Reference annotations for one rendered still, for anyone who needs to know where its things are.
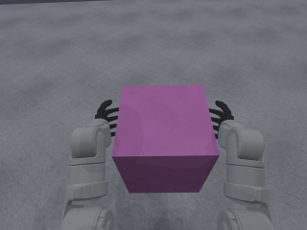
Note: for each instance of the left robot upper arm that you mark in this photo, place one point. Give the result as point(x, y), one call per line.
point(88, 218)

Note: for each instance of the left robot forearm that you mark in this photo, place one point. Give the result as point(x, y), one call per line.
point(87, 171)

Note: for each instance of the left robot hand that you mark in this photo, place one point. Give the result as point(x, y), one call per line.
point(102, 114)

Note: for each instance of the right robot hand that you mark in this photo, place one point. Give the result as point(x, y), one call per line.
point(224, 115)

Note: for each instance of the right robot forearm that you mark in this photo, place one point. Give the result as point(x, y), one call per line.
point(245, 174)

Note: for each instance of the carton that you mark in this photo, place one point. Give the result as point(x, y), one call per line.
point(164, 139)

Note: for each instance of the right robot upper arm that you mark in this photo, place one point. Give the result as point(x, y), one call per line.
point(243, 219)

